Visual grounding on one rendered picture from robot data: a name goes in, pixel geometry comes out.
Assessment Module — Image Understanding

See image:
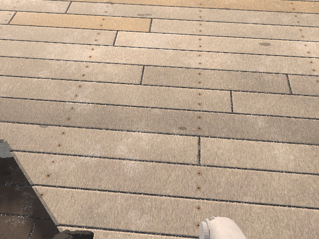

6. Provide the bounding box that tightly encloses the right robot thigh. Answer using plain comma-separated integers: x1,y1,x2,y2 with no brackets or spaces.
198,217,247,239

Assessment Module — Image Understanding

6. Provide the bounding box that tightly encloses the left robot hand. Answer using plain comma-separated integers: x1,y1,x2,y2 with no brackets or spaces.
52,229,94,239

